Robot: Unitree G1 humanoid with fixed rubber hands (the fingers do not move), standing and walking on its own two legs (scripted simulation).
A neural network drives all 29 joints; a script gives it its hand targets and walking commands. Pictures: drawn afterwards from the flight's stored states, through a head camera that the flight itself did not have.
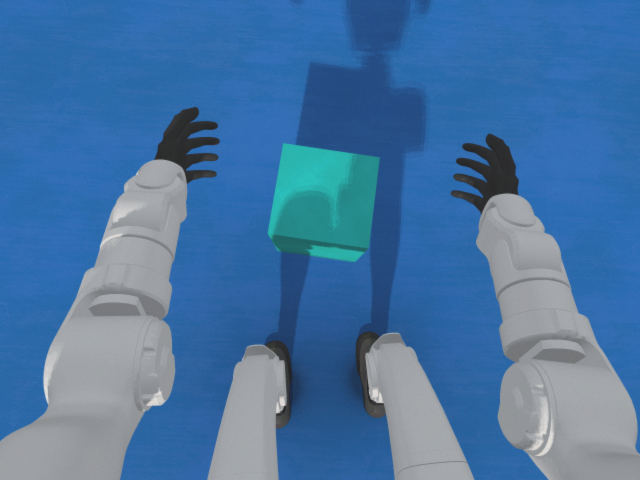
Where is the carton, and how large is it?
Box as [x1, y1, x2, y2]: [268, 143, 379, 261]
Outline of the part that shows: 283,143 268,228 268,234 277,250 355,261 368,248 379,157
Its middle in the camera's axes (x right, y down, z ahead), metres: +0.00 -0.06 +0.93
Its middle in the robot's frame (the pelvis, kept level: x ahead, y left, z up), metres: +0.53 -0.04 -0.54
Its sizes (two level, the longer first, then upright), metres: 0.210 0.200 0.250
